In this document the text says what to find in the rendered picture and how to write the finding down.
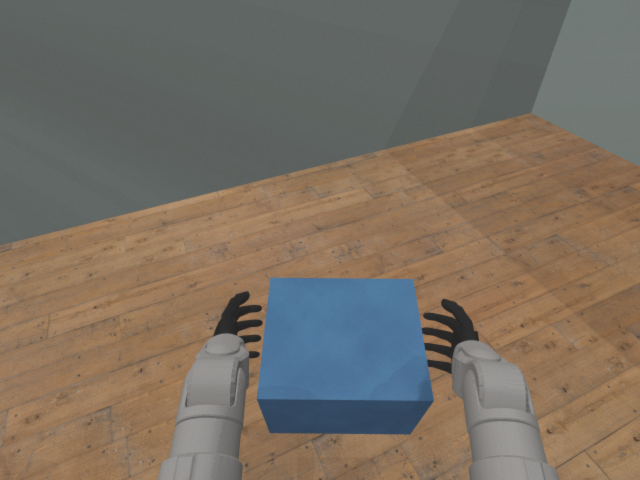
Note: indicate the robot left forearm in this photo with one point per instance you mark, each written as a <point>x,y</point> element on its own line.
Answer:
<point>210,414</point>

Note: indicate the left robot hand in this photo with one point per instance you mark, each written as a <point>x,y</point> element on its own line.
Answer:
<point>229,324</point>

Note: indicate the right robot hand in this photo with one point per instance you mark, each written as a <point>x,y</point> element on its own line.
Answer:
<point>462,328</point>

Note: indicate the carton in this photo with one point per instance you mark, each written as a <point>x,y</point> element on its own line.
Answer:
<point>343,356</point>

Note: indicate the robot right forearm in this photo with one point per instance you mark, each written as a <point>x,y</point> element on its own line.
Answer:
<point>500,417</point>

